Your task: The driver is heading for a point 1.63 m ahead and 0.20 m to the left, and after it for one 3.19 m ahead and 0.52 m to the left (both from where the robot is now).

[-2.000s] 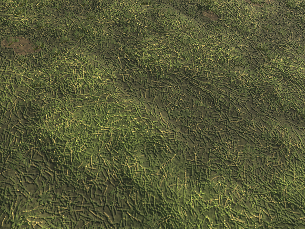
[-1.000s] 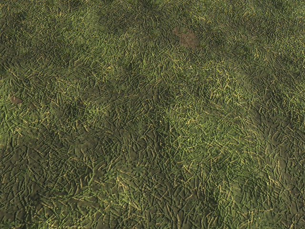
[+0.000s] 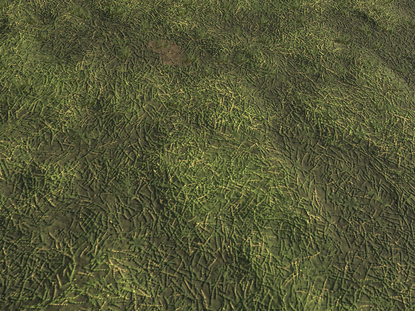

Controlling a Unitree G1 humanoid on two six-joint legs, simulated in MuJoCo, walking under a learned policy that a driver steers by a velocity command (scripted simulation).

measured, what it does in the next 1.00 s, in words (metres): steps on the spot: right foot, then left foot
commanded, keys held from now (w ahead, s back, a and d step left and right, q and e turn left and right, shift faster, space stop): e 0.06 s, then no key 0.20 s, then q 0.28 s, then w+q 0.42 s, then q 0.04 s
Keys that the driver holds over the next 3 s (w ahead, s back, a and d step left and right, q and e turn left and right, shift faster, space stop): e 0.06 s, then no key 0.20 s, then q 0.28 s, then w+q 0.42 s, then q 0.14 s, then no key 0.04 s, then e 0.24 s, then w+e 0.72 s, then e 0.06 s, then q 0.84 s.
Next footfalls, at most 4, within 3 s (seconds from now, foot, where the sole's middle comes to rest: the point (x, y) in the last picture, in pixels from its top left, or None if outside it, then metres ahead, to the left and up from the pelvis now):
0.26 right None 0.02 -0.12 -0.78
0.82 left None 0.03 0.09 -0.78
1.26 right None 0.37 0.06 -0.78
1.68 left None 0.29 0.22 -0.78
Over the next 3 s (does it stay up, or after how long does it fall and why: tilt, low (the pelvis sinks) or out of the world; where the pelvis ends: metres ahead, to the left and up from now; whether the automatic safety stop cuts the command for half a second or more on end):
stays up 0.60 0.02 -0.01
